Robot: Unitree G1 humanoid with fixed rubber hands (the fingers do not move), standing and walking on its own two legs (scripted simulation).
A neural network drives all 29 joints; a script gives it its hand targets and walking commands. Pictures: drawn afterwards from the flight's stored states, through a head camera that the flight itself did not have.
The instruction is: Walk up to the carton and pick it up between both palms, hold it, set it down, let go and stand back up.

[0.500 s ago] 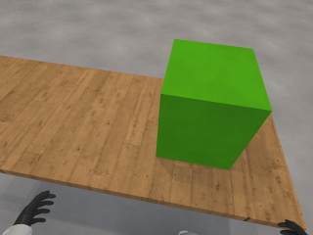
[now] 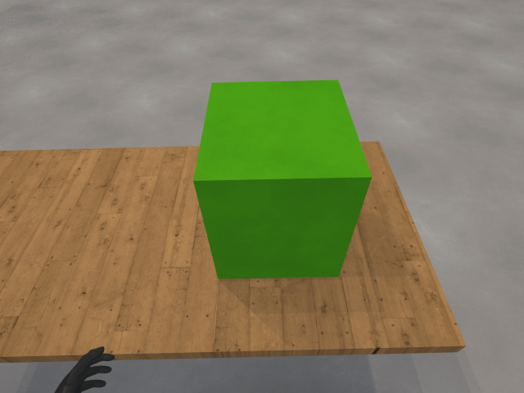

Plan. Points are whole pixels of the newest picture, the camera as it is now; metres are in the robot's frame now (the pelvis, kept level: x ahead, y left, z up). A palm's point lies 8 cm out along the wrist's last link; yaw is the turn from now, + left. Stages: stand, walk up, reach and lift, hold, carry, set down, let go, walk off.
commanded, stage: walk up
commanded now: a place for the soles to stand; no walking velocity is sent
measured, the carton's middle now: (276, 181) +0.51 -0.02 +0.02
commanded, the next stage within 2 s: reach and lift in 1.84 s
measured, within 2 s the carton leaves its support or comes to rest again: neither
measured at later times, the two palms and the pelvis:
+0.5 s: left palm out of the picture +0.16 +0.31 -0.07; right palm out of the picture +0.10 -0.33 -0.07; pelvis +0.02 +0.00 +0.01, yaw -3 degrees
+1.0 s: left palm out of the picture +0.16 +0.29 -0.09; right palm out of the picture +0.07 -0.37 -0.08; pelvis +0.01 -0.02 +0.01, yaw -5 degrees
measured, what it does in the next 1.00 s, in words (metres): stands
